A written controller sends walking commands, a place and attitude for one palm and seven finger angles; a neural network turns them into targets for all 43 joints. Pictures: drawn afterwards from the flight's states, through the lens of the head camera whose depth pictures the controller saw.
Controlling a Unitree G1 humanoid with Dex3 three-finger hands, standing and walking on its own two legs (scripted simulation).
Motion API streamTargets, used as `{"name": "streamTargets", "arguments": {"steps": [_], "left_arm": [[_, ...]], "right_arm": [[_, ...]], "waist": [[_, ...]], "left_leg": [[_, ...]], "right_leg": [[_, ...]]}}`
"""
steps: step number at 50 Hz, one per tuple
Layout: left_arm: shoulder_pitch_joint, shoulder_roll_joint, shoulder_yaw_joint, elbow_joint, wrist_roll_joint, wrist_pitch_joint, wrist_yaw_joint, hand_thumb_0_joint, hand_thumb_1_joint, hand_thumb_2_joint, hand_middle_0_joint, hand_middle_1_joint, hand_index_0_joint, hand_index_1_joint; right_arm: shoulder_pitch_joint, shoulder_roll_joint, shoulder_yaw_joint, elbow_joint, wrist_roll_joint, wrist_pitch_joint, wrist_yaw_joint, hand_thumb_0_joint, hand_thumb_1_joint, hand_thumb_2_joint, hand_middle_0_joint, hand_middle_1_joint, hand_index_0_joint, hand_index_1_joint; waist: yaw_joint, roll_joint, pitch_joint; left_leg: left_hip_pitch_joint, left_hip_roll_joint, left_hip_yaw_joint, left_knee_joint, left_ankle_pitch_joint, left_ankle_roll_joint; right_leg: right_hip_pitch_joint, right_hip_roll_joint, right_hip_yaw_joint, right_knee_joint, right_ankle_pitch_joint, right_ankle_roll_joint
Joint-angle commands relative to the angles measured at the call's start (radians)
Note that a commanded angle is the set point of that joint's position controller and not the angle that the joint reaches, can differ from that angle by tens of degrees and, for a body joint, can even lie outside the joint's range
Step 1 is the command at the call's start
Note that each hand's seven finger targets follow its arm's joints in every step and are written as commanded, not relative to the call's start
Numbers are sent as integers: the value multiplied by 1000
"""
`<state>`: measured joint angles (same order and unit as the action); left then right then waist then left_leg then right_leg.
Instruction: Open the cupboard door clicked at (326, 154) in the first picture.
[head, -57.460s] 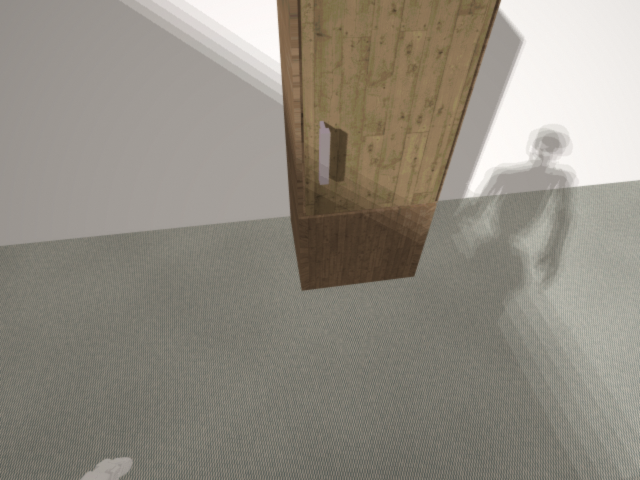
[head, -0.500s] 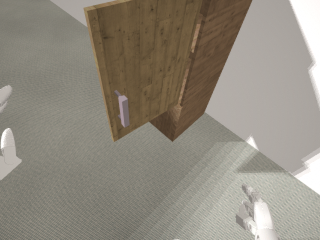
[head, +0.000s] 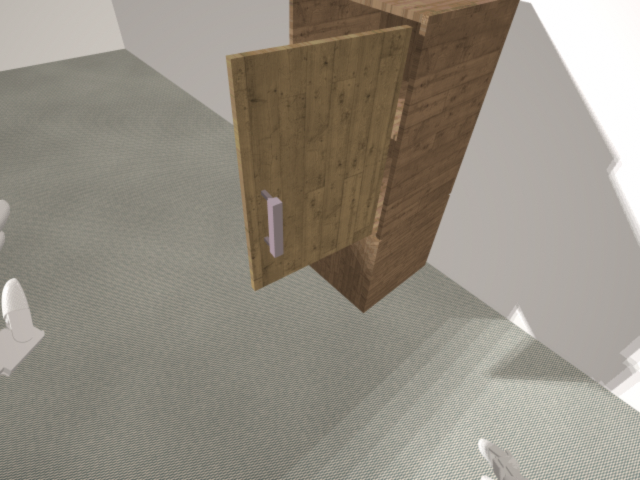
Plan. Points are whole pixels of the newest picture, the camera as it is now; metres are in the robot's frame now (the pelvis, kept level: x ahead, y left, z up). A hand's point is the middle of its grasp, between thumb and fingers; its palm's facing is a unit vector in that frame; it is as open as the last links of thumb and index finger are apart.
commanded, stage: stop stepping back and stand still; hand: left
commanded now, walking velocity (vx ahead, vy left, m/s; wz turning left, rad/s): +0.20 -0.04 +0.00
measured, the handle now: (271, 223) +0.67 +0.12 -0.10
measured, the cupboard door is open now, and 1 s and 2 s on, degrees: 83 83 83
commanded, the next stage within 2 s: let the arm hang, fingers relaxed in 0.24 s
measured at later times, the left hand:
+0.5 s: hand (128, 430) +0.20 +0.24 -0.04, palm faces +0.12 -0.91 -0.39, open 7.4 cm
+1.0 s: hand out of the picture -0.01 +0.24 -0.16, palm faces +0.05 -0.95 -0.31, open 7.3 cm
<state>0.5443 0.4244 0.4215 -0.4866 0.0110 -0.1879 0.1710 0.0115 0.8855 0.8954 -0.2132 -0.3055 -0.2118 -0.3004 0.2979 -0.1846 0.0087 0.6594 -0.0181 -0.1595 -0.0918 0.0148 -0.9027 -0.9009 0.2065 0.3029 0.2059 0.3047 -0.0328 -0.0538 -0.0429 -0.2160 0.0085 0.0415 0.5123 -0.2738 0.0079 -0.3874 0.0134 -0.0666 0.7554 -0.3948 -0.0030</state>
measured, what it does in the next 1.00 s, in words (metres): steps on the spot: left foot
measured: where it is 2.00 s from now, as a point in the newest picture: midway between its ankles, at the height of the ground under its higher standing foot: outside the picture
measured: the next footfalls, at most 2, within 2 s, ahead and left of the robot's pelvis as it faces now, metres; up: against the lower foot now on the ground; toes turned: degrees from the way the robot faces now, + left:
left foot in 0.34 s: +0.07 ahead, +0.13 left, +0.00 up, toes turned +4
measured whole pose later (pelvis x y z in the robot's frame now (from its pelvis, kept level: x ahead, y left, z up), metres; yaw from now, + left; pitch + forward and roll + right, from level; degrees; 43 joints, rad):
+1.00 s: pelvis -0.01 +0.01 +0.01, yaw +4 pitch -2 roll +0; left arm 0.22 0.28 0.02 1.09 0.02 0.02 0.02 0.00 0.92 0.90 -0.20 -0.30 -0.20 -0.30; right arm 0.22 -0.23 -0.02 1.09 -0.02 0.02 -0.01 0.01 -0.91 -0.90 0.21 0.30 0.20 0.30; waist 0.00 0.02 0.08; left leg -0.24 -0.01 0.01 0.43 -0.17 0.02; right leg -0.20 -0.01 0.02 0.43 -0.20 0.02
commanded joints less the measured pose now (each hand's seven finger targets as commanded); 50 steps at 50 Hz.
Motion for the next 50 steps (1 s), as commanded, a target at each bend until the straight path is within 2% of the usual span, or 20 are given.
{"name": "streamTargets", "arguments": {"steps": [1,2,4,5,6,8,10,13,15,16,17,19,23,25,26,28,29,32,36,50], "left_arm": [[-39,156,126,-109,-11,-55,18,0,900,900,-200,-300,-200,-300],[-38,151,113,-72,-11,-52,13,0,900,900,-200,-300,-200,-300],[-85,182,112,-57,-18,-47,4,0,900,900,-200,-300,-200,-300],[-143,204,122,-86,-26,-64,2,0,900,900,-200,-300,-200,-300],[-165,176,108,-71,-23,-71,-5,0,900,900,-200,-300,-200,-300],[-123,147,82,-94,-29,-68,-11,0,900,900,-200,-300,-200,-300],[-94,167,98,-155,-28,-82,-9,0,900,900,-200,-300,-200,-300],[-95,192,115,-259,-25,-91,6,0,900,900,-200,-300,-200,-300],[-81,192,123,-310,-27,-97,11,0,900,900,-200,-300,-200,-300],[-73,190,131,-337,-28,-104,15,0,900,900,-200,-300,-200,-300],[-105,-112,-356,553,37,45,-143,0,900,900,-200,-300,-200,-300],[-118,-112,-298,531,37,209,-159,0,900,900,-200,-300,-200,-300],[-236,-103,-342,721,25,187,-160,0,900,900,-200,-300,-200,-300],[-218,-43,-337,872,24,177,-158,0,900,900,-200,-300,-200,-300],[-224,10,-338,933,23,176,-156,0,900,900,-200,-300,-200,-300],[-296,58,-353,1030,18,178,-163,0,900,900,-200,-300,-200,-300],[-331,36,-366,1070,13,182,-164,0,900,900,-200,-300,-200,-300],[-354,-5,-384,1205,5,176,-156,0,900,900,-200,-300,-200,-300],[-291,-63,-381,1333,2,176,-149,0,900,900,-200,-300,-200,-300],[-353,1,-377,1536,4,175,-150,0,900,900,-200,-300,-200,-300]], "right_arm": [[-147,-155,-43,-143,8,-39,-5,0,-900,-900,200,300,200,300],[-155,-156,-47,-148,8,-31,-6,0,-900,-900,200,300,200,300],[-151,-147,-63,-154,14,-9,1,0,-900,-900,200,300,200,300],[-159,-165,-72,-149,7,-11,5,0,-900,-900,200,300,200,300],[-135,-154,-70,-125,12,-10,13,0,-900,-900,200,300,200,300],[-143,-134,-58,-135,13,-2,16,0,-900,-900,200,300,200,300],[-159,-116,-40,-142,9,-9,11,0,-900,-900,200,300,200,300],[-155,-117,-38,-151,2,-27,-9,0,-900,-900,200,300,200,300],[-135,-131,-43,-166,-6,-37,-19,0,-900,-900,200,300,200,300],[-143,-151,-48,-179,-9,-40,-20,0,-900,-900,200,300,200,300],[-92,-315,-112,55,-1,-74,87,0,-900,-900,200,300,200,300],[-56,-232,-89,-2,-7,73,91,0,-900,-900,200,300,200,300],[-91,-229,-62,-6,-30,92,84,0,-900,-900,200,300,200,300],[-124,-222,-59,22,-7,113,84,0,-900,-900,200,300,200,300],[-125,-178,-54,28,5,125,87,0,-900,-900,200,300,200,300],[-58,-157,-48,77,0,149,101,0,-900,-900,200,300,200,300],[-74,-153,-47,104,-5,160,104,0,-900,-900,200,300,200,300],[-90,-158,-43,167,-2,166,95,0,-900,-900,200,300,200,300],[-86,-146,-41,247,-5,157,83,0,-900,-900,200,300,200,300],[-94,-219,-65,386,-1,155,77,0,-900,-900,200,300,200,300]], "waist": [[27,187,90],[28,117,108],[26,-229,90],[29,-194,80],[20,-138,-7],[18,-14,26],[19,-49,18],[26,-31,-39],[20,148,-38],[32,286,-29],[-72,375,90],[-35,249,13],[24,-5,-88],[61,-80,-114],[52,-157,-89],[-14,35,-3],[-17,89,27],[-4,-44,58],[23,192,-6],[28,57,79]], "left_leg": [[-274,203,-144,-188,-334,106],[-326,141,-86,-86,-330,76],[-420,-7,21,398,-227,15],[-412,15,-20,548,-187,5],[-372,23,-44,602,-174,5],[-305,44,-34,535,-108,0],[-188,45,9,360,-75,6],[-21,19,41,58,-56,24],[69,39,-6,-121,-61,39],[51,137,-159,-211,-129,76],[7,257,-292,-100,219,128],[-112,315,-341,-130,451,201],[-22,220,-230,-36,640,144],[-89,103,-124,48,386,56],[-156,16,-63,83,81,7],[-63,-5,-30,49,-73,-5],[-15,-2,-46,22,-30,1],[6,27,-80,-16,96,1],[5,73,-122,-108,86,15],[5,94,-157,-224,-45,25]], "right_leg": [[220,-8,-23,-203,5,6],[256,-25,45,-300,-16,-19],[199,-329,580,-571,-264,-177],[186,-378,591,-587,-121,-206],[185,-354,547,-575,-176,-187],[86,-314,441,-564,-147,-172],[23,-270,289,-545,-56,-151],[58,-238,230,-499,-92,-117],[50,-173,206,-395,-85,-72],[36,-100,166,-272,-41,-40],[-202,-80,0,19,102,14],[-123,-31,98,228,-147,18],[22,-21,77,10,-94,18],[229,-57,145,-242,294,6],[241,-174,305,-340,364,-28],[82,-272,349,-393,234,-91],[-2,-197,302,-399,75,-70],[32,-118,228,-409,123,-37],[156,-84,186,-376,182,-29],[164,-92,156,-434,107,-34]]}}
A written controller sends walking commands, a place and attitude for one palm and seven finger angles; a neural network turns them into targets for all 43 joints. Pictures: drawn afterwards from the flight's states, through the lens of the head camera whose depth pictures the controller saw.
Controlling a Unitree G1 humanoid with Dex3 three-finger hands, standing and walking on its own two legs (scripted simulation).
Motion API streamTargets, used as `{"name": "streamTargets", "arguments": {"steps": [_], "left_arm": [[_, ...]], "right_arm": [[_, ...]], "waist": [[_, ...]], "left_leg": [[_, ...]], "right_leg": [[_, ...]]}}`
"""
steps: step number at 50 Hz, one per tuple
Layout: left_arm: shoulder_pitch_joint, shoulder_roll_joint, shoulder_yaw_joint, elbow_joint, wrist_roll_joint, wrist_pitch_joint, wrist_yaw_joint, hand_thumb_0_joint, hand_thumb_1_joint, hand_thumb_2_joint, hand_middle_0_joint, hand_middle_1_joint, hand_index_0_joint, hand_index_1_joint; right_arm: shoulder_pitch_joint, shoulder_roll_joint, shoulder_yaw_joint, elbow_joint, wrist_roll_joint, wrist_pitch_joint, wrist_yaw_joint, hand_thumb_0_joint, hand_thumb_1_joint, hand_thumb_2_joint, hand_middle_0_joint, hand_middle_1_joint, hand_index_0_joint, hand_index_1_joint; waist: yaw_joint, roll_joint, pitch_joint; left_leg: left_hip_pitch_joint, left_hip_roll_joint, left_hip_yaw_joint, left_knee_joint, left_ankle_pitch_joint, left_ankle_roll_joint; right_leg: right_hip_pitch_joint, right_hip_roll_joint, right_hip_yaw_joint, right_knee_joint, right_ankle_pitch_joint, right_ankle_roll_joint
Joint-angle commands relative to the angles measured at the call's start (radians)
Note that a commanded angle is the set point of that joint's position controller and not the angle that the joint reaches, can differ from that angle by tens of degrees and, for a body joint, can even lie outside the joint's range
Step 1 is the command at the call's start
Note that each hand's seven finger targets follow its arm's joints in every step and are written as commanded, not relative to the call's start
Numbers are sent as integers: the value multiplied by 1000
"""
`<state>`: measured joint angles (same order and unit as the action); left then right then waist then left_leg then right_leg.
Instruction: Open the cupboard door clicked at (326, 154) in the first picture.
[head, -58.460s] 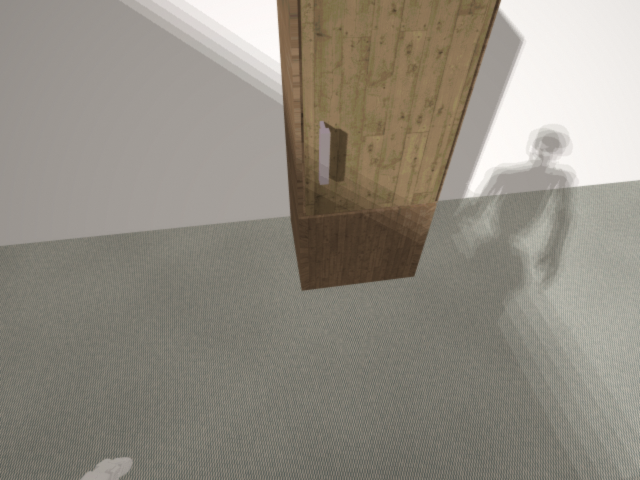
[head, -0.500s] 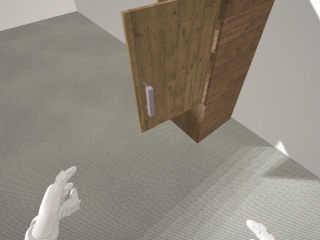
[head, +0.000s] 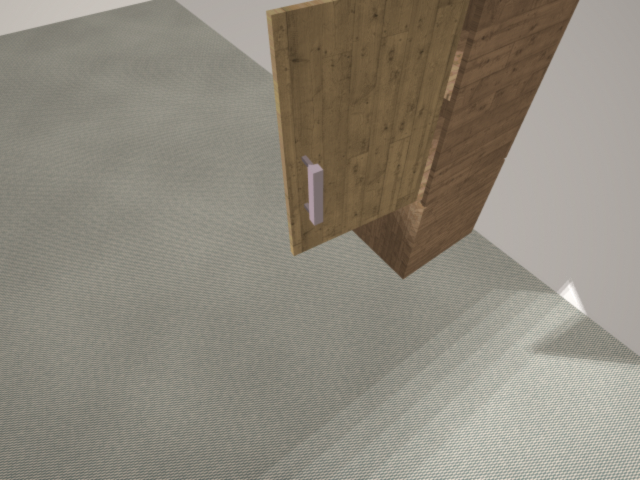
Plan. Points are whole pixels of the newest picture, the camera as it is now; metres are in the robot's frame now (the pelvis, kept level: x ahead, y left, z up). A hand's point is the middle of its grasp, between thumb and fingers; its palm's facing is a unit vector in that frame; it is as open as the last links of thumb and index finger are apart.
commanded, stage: let the arm hang, fingers relaxed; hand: left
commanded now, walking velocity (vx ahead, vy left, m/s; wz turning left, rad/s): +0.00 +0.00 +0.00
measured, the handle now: (311, 190) +0.68 +0.06 -0.11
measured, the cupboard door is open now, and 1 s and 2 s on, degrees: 83 83 83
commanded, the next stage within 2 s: look to check the result in 0.44 s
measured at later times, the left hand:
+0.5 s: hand out of the picture +0.10 +0.24 -0.15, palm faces -0.04 -0.95 -0.32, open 7.4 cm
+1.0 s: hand out of the picture +0.12 +0.24 -0.15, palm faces -0.03 -0.94 -0.34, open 7.4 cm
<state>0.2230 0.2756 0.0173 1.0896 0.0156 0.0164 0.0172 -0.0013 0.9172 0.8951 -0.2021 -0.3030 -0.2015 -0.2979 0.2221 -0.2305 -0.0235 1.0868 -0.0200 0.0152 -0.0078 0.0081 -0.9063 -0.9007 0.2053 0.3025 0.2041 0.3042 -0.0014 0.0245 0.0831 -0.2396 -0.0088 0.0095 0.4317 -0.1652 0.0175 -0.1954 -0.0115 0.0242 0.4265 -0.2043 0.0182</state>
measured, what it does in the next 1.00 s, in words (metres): stands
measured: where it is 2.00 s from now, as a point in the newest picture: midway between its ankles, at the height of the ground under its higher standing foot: outside the picture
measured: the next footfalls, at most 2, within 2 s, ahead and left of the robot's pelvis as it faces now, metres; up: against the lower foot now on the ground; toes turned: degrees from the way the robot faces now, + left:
none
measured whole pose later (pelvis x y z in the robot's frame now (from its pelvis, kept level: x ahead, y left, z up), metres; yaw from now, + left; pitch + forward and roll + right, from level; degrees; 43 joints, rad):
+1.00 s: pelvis +0.04 +0.00 +0.01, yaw +0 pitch -1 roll +0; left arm 0.08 0.33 0.01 1.13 0.01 -0.01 0.01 0.00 0.90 0.90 -0.20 -0.30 -0.20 -0.30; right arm 0.08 -0.32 -0.01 1.13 -0.02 -0.01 0.00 0.01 -0.91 -0.90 0.21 0.30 0.21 0.30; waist -0.01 0.01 0.08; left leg -0.14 -0.01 0.01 0.32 -0.16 0.01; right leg -0.09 -0.02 0.02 0.32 -0.20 0.02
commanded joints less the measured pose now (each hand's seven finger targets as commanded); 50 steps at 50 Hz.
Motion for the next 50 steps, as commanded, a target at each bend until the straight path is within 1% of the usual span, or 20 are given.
{"name": "streamTargets", "arguments": {"steps": [1,2,3,4,6,8,11,16,17,20,22,25,29,32,34,37,42,46,47,50], "left_arm": [[-40,156,28,-38,0,-31,4,0,900,900,-200,-300,-200,-300],[-44,165,29,-36,1,-33,4,0,900,900,-200,-300,-200,-300],[-53,168,27,-30,0,-34,4,0,900,900,-200,-300,-200,-300],[-58,172,28,-27,0,-35,4,0,900,900,-200,-300,-200,-300],[-76,183,29,-25,0,-37,3,0,900,900,-200,-300,-200,-300],[-89,192,29,-23,1,-38,3,0,900,900,-200,-300,-200,-300],[-106,200,29,-22,1,-42,2,0,900,900,-200,-300,-200,-300],[-126,213,29,-21,-1,-46,2,0,900,900,-200,-300,-200,-300],[-131,220,30,-25,0,-49,2,0,900,900,-200,-300,-200,-300],[-146,222,28,-21,0,-47,1,0,900,900,-200,-300,-200,-300],[-148,230,30,-24,0,-49,0,0,900,900,-200,-300,-200,-300],[-157,232,27,-23,-2,-48,0,0,900,900,-200,-300,-200,-300],[-166,236,28,-22,-2,-49,0,0,900,900,-200,-300,-200,-300],[-166,244,29,-24,-2,-50,0,0,900,900,-200,-300,-200,-300],[-171,244,27,-20,-2,-49,0,0,900,900,-200,-300,-200,-300],[-166,247,28,-23,-3,-50,1,0,900,900,-200,-300,-200,-300],[-165,252,28,-21,-3,-52,1,0,900,900,-200,-300,-200,-300],[-167,250,25,-19,-4,-51,1,0,900,900,-200,-300,-200,-300],[-163,254,28,-22,-2,-53,2,0,900,900,-200,-300,-200,-300],[-168,251,27,-20,-4,-51,2,0,900,900,-200,-300,-200,-300]], "right_arm": [[-20,-182,-33,-37,1,-20,-7,0,-900,-900,200,300,200,300],[-27,-187,-35,-35,3,-21,-5,0,-900,-900,200,300,200,300],[-33,-184,-34,-30,1,-22,-4,0,-900,-900,200,300,200,300],[-38,-192,-35,-26,1,-23,-4,0,-900,-900,200,300,200,300],[-50,-200,-35,-21,1,-23,-3,0,-900,-900,200,300,200,300],[-63,-206,-35,-19,0,-24,-1,0,-900,-900,200,300,200,300],[-85,-222,-34,-17,-1,-28,-1,0,-900,-900,200,300,200,300],[-114,-240,-32,-16,0,-35,0,0,-900,-900,200,300,200,300],[-121,-247,-32,-21,2,-35,0,0,-900,-900,200,300,200,300],[-132,-253,-29,-14,0,-35,1,0,-900,-900,200,300,200,300],[-138,-261,-30,-17,3,-35,0,0,-900,-900,200,300,200,300],[-146,-268,-28,-15,0,-36,0,0,-900,-900,200,300,200,300],[-151,-275,-28,-14,2,-38,-1,0,-900,-900,200,300,200,300],[-156,-284,-27,-17,4,-38,-1,0,-900,-900,200,300,200,300],[-156,-281,-26,-13,3,-37,-1,0,-900,-900,200,300,200,300],[-159,-288,-27,-16,5,-37,-2,0,-900,-900,200,300,200,300],[-163,-289,-26,-16,5,-36,-2,0,-900,-900,200,300,200,300],[-164,-290,-26,-15,3,-37,-3,0,-900,-900,200,300,200,300],[-166,-290,-25,-16,5,-38,-3,0,-900,-900,200,300,200,300],[-166,-291,-24,-16,3,-38,-5,0,-900,-900,200,300,200,300]], "waist": [[-6,-27,-43],[-4,-25,-46],[-7,-42,-43],[-8,-33,-56],[-9,-38,-51],[-11,-22,-48],[-9,-21,-56],[-7,-14,-97],[-5,-19,-89],[-7,1,-84],[-5,-17,-95],[-8,-1,-110],[-8,-17,-127],[-6,-26,-131],[-8,-15,-128],[-6,-32,-131],[-7,-36,-127],[-9,-12,-141],[-7,-26,-139],[-9,-23,-132]], "left_leg": [[32,110,-123,-144,-145,15],[40,108,-117,-138,-122,16],[47,107,-113,-137,-111,15],[60,105,-109,-135,-104,14],[64,104,-111,-136,-94,13],[65,105,-111,-142,-86,12],[74,108,-112,-144,-52,9],[109,114,-110,-140,42,8],[107,115,-106,-135,63,9],[107,115,-108,-148,52,4],[116,117,-107,-144,72,6],[130,120,-107,-149,88,3],[148,123,-108,-147,133,4],[155,123,-107,-144,148,4],[157,124,-105,-150,142,2],[167,125,-103,-143,159,4],[175,123,-100,-142,168,3],[185,124,-99,-143,181,1],[188,124,-99,-139,193,3],[186,126,-99,-142,208,0]], "right_leg": [[-29,-70,70,-110,-82,-55],[-27,-74,72,-114,-73,-56],[-32,-78,72,-119,-76,-56],[-29,-82,77,-125,-79,-55],[-29,-84,79,-131,-80,-53],[-27,-85,81,-132,-75,-53],[-12,-87,79,-134,-44,-49],[26,-95,76,-130,34,-45],[27,-94,77,-134,52,-45],[34,-98,74,-141,39,-43],[43,-99,74,-144,56,-43],[55,-100,74,-143,70,-43],[73,-104,70,-143,105,-41],[80,-104,67,-147,117,-41],[80,-105,67,-147,113,-40],[83,-107,65,-153,131,-40],[86,-109,65,-158,154,-41],[97,-111,66,-154,163,-41],[97,-110,66,-156,179,-43],[102,-110,64,-150,195,-42]]}}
